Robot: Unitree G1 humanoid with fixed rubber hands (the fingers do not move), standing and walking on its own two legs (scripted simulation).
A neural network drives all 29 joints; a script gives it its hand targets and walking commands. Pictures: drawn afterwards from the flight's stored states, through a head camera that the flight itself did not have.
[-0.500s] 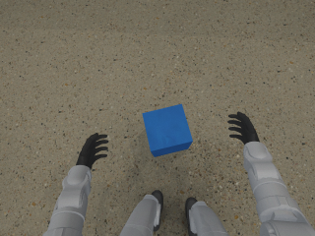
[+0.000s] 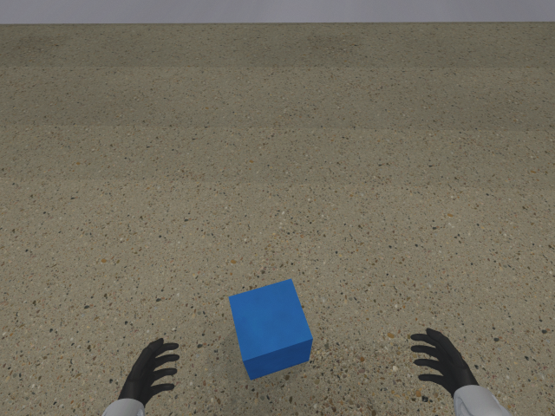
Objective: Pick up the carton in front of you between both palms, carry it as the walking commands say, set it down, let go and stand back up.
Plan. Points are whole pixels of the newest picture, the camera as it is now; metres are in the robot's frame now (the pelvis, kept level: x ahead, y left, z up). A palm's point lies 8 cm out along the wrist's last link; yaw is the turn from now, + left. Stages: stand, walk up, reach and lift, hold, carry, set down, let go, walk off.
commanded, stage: let go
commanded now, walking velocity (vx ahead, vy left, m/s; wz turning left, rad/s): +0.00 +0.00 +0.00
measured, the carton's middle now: (270, 330) +0.44 +0.06 -0.65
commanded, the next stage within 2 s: stand in 0.38 s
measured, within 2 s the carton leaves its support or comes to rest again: neither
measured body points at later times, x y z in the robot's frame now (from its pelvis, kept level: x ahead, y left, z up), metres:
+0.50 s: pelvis +0.00 +0.01 +0.00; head +0.00 +0.03 +0.45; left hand +0.15 +0.26 -0.09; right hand +0.13 -0.24 -0.09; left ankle -0.01 +0.12 -0.74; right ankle -0.04 -0.09 -0.74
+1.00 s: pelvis +0.04 +0.03 -0.01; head +0.04 +0.05 +0.44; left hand +0.12 +0.29 -0.14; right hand +0.12 -0.22 -0.13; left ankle -0.01 +0.12 -0.74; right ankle -0.04 -0.09 -0.74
